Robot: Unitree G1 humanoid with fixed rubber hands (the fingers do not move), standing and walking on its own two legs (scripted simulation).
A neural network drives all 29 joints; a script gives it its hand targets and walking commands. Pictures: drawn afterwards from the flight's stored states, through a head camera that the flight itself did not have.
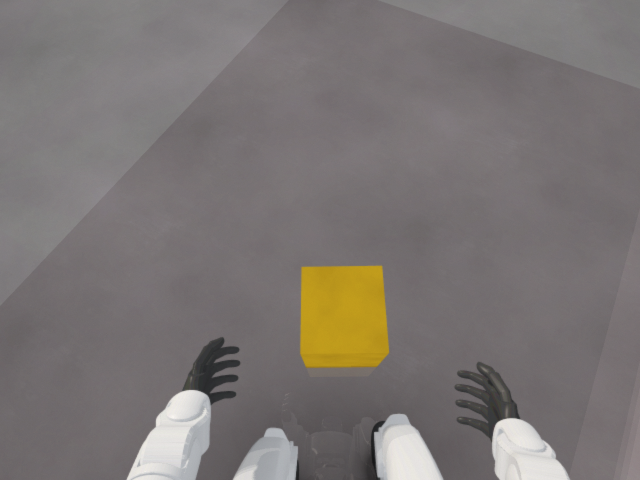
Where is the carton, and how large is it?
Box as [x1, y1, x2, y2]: [300, 266, 388, 367]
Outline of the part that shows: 302,267 300,353 306,367 376,366 388,353 381,266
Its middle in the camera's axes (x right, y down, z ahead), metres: +0.05 +0.21 +1.02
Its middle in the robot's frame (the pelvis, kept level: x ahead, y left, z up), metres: +0.45 -0.03 -0.58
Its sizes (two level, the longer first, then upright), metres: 0.210 0.200 0.250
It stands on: the floor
